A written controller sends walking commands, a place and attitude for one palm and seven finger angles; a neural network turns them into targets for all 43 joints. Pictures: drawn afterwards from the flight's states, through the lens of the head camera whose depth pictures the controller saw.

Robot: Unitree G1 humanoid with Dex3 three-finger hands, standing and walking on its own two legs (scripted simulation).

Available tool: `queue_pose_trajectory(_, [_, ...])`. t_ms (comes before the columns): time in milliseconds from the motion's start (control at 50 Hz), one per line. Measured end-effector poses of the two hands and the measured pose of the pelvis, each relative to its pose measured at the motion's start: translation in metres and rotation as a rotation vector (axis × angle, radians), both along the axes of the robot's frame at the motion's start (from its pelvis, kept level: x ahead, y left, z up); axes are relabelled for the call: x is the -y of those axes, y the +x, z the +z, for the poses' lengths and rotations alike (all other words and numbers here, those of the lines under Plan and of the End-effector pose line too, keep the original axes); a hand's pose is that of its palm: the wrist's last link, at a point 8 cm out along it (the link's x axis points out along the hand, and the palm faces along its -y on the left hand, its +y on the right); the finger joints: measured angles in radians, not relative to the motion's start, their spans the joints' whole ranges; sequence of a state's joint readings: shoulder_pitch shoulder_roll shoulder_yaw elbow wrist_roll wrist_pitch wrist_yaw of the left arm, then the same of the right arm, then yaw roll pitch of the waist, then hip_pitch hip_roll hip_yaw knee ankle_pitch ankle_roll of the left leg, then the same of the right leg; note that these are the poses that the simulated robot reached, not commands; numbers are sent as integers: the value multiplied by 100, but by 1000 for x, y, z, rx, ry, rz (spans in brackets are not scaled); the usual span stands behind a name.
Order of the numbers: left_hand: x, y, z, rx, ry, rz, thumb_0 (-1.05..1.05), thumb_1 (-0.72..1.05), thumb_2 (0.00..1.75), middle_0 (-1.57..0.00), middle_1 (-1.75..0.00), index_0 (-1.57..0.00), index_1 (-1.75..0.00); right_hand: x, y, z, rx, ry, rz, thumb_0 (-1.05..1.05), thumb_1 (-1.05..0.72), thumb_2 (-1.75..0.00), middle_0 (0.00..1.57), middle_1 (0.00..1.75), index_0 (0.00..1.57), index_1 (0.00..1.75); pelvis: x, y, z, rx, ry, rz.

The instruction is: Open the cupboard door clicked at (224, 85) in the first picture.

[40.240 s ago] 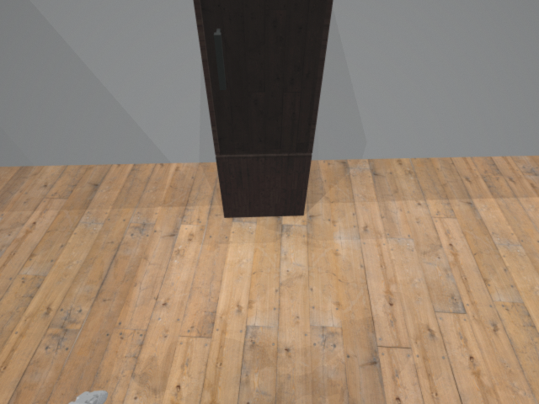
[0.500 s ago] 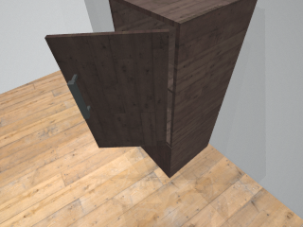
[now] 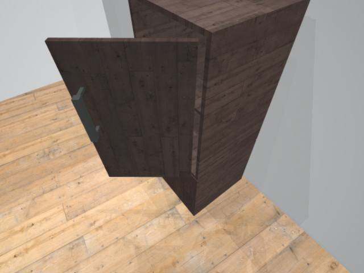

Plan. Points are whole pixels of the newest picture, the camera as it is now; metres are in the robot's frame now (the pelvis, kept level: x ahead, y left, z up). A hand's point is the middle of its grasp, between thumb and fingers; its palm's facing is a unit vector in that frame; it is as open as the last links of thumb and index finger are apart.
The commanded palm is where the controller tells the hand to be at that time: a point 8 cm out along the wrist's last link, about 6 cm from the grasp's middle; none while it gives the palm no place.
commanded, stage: come to a stop and stand still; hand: left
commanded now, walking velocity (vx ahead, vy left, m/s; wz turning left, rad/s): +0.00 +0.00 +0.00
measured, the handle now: (88, 115) +0.51 +0.31 +0.04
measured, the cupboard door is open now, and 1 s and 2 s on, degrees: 52 52 52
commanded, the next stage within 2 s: look again from close up in 0.04 s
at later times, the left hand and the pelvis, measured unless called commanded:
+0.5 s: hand out of the picture +0.00 +0.18 -0.17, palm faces +0.02 -0.98 -0.20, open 7.3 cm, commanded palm none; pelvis +0.00 +0.00 +0.00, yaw +0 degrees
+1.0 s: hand out of the picture +0.00 +0.18 -0.17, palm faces +0.03 -0.98 -0.19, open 7.3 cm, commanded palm none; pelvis +0.00 +0.01 +0.00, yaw +0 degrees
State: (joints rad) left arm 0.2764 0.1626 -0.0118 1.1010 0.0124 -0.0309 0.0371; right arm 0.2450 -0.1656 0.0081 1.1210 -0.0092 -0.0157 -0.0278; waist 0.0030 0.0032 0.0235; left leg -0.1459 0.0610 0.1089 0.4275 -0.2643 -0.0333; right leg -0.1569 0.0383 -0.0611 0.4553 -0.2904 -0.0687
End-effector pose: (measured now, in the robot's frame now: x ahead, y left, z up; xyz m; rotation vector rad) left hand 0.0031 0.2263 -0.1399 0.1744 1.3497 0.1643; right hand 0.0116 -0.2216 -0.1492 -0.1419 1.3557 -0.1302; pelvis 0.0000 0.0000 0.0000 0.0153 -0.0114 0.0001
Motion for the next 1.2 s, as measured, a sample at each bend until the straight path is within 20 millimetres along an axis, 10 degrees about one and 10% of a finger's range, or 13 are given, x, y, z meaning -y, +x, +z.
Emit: queue_pose_trajectory(1200, [-5, -10, -2, -35, -25, 26, 0, 91, 90, -20, -30, -20, -30, -16, -11, 4, -46, -3, -6, 0, -92, -89, 20, 30, 20, 30, -11, 3, 3, -6, -2, 5])
